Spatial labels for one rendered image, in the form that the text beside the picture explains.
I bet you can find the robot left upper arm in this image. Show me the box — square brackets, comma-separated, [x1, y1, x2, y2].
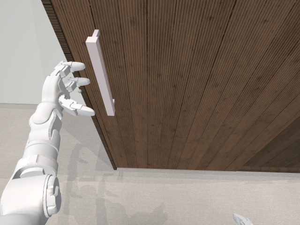
[0, 174, 61, 225]

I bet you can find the left robot hand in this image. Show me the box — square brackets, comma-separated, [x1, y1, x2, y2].
[41, 60, 95, 116]

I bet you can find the wardrobe door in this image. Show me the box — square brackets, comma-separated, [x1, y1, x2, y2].
[51, 0, 300, 172]
[243, 116, 300, 168]

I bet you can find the handle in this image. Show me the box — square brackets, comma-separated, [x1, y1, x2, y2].
[86, 30, 115, 116]

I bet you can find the right robot hand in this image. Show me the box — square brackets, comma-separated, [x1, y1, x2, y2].
[233, 213, 253, 225]

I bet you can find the robot left forearm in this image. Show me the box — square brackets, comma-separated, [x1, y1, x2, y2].
[0, 102, 63, 216]

